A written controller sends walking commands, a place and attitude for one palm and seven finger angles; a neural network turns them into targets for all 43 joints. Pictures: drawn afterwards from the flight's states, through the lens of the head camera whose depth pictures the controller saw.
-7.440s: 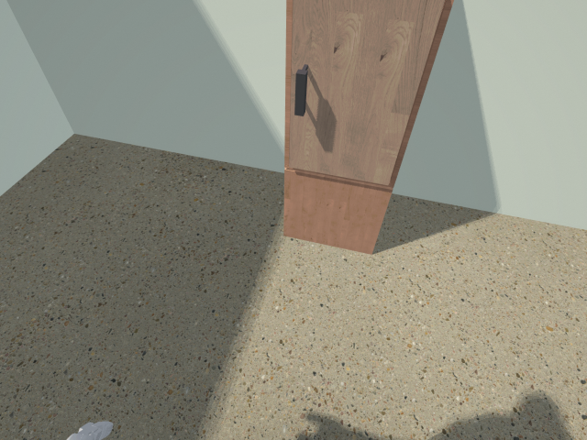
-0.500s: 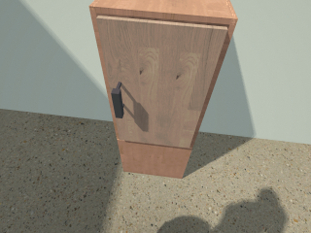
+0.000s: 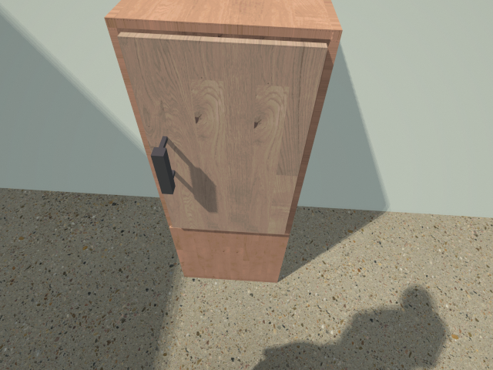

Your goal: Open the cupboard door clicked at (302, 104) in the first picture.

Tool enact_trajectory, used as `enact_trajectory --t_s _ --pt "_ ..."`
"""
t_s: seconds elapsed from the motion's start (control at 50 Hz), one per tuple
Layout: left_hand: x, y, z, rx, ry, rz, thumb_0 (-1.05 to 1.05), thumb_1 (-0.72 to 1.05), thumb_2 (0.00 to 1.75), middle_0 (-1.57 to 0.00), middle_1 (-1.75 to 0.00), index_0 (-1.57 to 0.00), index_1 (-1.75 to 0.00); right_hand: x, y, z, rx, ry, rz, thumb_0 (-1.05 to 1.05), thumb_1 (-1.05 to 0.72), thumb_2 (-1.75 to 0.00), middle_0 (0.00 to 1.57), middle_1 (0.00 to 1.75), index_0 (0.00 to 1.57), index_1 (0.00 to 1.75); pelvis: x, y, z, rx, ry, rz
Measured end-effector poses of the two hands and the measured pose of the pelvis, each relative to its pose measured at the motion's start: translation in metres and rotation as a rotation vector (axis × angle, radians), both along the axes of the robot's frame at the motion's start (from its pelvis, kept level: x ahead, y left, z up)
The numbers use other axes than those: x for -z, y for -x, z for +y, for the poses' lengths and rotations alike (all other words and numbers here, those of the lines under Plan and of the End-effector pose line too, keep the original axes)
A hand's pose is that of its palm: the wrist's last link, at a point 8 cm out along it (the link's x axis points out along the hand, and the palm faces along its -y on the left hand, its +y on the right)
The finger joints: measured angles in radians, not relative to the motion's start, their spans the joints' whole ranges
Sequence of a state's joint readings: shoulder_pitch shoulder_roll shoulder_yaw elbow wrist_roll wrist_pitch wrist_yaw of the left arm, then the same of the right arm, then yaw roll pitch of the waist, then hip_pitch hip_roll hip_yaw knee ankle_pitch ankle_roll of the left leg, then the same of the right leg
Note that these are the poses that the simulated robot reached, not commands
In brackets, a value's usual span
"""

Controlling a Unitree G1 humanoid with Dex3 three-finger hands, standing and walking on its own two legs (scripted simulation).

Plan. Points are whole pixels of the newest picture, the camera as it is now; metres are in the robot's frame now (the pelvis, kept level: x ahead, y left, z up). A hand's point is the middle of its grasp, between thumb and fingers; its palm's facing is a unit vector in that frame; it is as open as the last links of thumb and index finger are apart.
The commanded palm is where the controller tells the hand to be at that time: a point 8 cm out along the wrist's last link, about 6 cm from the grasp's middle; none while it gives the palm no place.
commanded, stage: come to a stop and stand still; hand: left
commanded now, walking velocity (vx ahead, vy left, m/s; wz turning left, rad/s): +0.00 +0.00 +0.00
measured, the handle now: (166, 165) +0.54 +0.22 -0.02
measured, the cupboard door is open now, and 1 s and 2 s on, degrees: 0 0 0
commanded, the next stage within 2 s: look again from close up in 0.30 s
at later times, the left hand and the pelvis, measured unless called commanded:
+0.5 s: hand out of the picture +0.00 +0.20 -0.16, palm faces +0.01 -0.97 -0.23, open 7.4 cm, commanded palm none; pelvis +0.00 +0.02 +0.01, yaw +0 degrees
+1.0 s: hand out of the picture +0.02 +0.18 -0.17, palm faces +0.01 -0.98 -0.19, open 7.4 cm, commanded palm +0.11 +0.22 -0.06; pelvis +0.02 +0.01 +0.01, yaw -1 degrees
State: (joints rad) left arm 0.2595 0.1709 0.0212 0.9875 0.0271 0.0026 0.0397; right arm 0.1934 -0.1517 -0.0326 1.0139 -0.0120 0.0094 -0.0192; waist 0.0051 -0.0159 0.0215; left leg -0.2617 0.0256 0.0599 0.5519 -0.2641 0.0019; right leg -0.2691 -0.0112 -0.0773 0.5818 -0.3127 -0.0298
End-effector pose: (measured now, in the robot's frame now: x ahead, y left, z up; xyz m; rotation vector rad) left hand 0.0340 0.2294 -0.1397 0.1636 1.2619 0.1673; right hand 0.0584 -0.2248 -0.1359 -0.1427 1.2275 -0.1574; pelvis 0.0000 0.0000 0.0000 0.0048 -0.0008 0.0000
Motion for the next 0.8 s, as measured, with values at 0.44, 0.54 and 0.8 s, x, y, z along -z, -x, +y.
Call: enact_trajectory --t_s 0.44,0.54,0.8 --pt "-0.007 0.038 0.014 0.016 -0.01 0.102 0.01 0.91 0.89 -0.2 -0.3 -0.2 -0.3 0.011 0.082 0.035 0.01 -0.076 0.155 0.0 -0.91 -0.9 0.2 0.3 0.2 0.3 -0.004 0.005 0.016 -0.002 0.005 -0.012" --pt "-0.012 0.035 0.017 0.004 -0.019 0.096 0.01 0.91 0.89 -0.2 -0.3 -0.2 -0.3 0.013 0.079 0.044 -0.005 -0.095 0.17 0.01 -0.91 -0.9 0.2 0.3 0.2 0.3 -0.006 0.001 0.019 0.001 -0.004 -0.012" --pt "-0.007 0.026 0.003 0.005 0.013 0.12 0.01 0.92 0.89 -0.2 -0.3 -0.2 -0.3 0.006 0.055 0.025 -0.002 -0.046 0.154 0.01 -0.91 -0.9 0.2 0.3 0.2 0.3 -0.009 -0.011 0.014 0.011 -0.01 -0.014"
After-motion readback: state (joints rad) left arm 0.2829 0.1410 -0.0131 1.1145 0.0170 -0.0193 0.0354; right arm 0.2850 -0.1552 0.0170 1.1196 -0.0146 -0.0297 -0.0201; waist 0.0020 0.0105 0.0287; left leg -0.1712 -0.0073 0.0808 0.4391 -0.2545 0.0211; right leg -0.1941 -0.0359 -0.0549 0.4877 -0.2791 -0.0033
